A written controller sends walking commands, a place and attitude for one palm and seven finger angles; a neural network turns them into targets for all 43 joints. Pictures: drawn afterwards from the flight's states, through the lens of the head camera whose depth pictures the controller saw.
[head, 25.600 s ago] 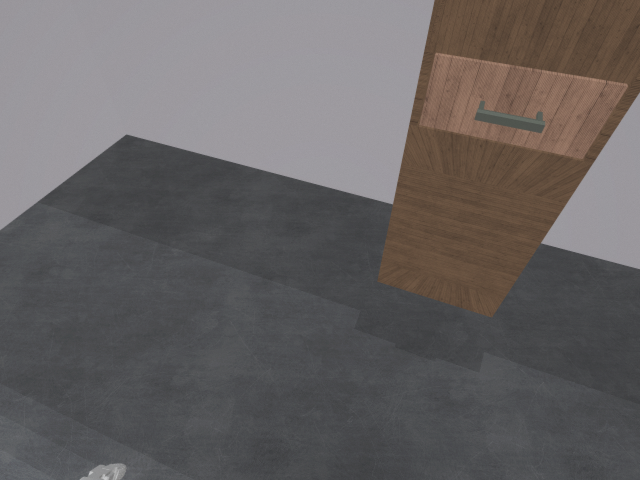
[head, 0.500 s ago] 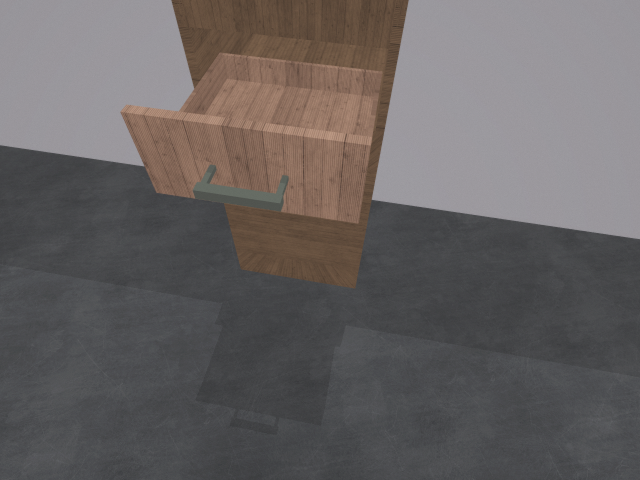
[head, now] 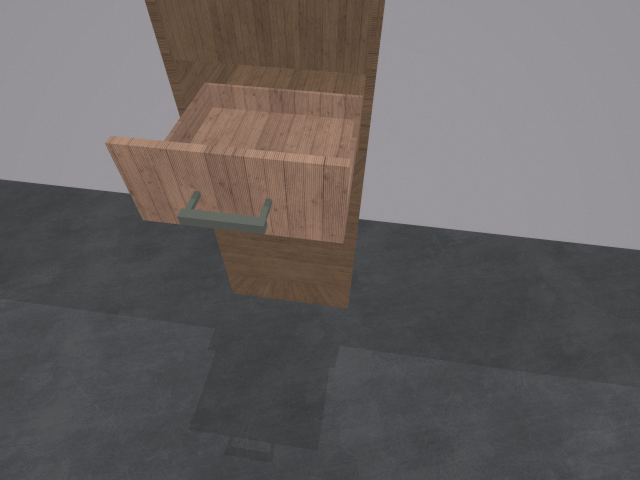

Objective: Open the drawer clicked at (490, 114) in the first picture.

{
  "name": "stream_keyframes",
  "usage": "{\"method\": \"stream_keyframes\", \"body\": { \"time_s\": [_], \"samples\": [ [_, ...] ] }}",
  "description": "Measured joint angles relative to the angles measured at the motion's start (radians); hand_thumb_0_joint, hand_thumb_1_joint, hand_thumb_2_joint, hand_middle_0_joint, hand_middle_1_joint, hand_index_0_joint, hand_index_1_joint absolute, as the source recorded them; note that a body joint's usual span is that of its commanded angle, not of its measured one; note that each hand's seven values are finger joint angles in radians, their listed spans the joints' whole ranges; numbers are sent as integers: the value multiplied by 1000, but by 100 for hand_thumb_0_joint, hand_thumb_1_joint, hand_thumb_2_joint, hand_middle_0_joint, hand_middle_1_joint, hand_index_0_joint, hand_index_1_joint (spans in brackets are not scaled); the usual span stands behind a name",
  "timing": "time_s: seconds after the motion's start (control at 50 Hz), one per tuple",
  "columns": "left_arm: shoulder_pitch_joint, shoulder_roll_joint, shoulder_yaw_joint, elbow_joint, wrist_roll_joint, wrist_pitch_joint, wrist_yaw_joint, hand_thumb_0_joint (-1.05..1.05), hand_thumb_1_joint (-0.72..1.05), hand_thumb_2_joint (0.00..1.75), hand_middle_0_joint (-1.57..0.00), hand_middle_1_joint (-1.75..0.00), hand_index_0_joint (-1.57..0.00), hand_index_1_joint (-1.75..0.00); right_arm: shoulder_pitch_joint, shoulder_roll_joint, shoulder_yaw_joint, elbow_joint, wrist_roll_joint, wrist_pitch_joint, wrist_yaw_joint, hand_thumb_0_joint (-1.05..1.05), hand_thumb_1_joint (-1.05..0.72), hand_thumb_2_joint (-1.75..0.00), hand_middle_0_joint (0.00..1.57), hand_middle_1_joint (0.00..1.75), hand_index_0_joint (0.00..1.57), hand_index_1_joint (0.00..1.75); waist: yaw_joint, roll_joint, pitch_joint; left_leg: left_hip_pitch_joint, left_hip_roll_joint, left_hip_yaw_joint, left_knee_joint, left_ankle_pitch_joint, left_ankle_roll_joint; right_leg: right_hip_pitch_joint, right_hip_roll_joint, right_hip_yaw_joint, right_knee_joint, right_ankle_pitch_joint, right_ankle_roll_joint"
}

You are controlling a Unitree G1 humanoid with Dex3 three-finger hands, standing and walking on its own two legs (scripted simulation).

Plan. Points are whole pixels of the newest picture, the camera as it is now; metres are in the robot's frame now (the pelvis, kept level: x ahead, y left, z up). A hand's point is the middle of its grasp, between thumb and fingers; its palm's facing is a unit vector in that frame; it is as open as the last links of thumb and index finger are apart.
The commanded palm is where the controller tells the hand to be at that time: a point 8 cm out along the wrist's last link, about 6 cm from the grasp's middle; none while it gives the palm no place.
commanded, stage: let the arm hang, fingers relaxed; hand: left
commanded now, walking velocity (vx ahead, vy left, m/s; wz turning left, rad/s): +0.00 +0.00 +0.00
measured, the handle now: (226, 211) +0.51 +0.19 +0.02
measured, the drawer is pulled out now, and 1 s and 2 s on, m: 0.28 0.28 0.28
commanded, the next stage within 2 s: look to check the result in 0.08 s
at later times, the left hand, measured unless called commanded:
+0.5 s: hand out of the picture +0.00 +0.15 -0.18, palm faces +0.05 -0.98 -0.18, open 7.4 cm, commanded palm none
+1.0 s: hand out of the picture +0.02 +0.16 -0.18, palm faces +0.04 -0.98 -0.19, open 7.4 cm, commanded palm none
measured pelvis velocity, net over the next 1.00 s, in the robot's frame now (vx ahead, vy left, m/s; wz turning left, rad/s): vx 0.02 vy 0.00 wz -0.01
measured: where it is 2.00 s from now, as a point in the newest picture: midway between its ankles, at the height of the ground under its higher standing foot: outside the picture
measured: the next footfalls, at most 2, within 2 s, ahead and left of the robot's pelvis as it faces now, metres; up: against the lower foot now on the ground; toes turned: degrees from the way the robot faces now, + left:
none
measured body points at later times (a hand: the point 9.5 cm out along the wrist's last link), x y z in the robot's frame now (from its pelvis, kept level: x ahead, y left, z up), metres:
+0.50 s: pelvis +0.01 +0.00 +0.00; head +0.03 -0.01 +0.45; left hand +0.00 +0.21 -0.16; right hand -0.01 -0.21 -0.16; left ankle +0.02 +0.12 -0.74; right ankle +0.00 -0.10 -0.74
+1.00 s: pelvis +0.02 +0.00 +0.00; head +0.04 -0.01 +0.45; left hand +0.02 +0.22 -0.16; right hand +0.00 -0.21 -0.16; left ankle +0.02 +0.12 -0.74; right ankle +0.00 -0.10 -0.74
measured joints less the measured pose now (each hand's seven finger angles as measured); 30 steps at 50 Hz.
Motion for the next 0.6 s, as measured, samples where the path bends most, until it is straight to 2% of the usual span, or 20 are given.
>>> {"method": "stream_keyframes", "body": {
  "time_s": [0.6],
  "samples": [
    [13,-9,3,2,-2,-4,2,0,91,90,-20,-30,-20,-30,-10,3,-3,6,0,0,-4,1,-92,-90,20,30,20,30,4,-3,12,18,11,4,-6,-18,-7,21,11,4,-18,-8,-7]
  ]
}}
